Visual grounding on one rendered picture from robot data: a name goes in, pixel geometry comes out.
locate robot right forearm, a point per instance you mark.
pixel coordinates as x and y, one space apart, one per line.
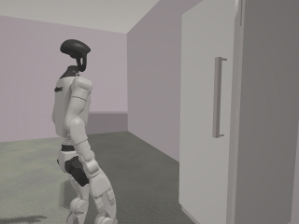
83 149

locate robot left shin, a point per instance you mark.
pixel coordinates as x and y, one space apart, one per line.
75 219

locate right robot upper arm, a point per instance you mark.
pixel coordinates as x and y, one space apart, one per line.
81 88

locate robot torso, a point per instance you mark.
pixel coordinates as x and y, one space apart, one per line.
67 153

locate left robot upper arm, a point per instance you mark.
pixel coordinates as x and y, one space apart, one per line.
53 114

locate handle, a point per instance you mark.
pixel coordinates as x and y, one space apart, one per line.
217 98

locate right robot hand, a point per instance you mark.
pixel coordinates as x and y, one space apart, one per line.
99 185

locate fridge door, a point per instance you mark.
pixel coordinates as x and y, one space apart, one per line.
209 30

